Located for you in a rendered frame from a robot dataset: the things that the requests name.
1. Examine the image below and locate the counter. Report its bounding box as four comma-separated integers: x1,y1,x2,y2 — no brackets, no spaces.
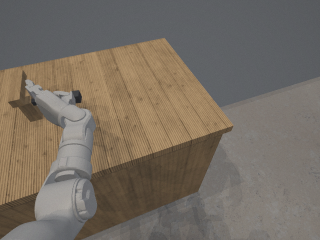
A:
0,38,234,240

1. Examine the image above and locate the left robot forearm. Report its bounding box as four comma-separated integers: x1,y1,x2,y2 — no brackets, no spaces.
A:
34,104,96,220

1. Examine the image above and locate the robot left hand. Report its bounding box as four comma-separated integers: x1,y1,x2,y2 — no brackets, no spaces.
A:
25,79,76,127

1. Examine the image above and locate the left robot upper arm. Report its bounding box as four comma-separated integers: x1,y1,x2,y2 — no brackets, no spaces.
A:
0,177,97,240

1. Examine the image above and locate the tap lever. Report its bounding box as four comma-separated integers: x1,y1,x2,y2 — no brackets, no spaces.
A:
31,90,82,106

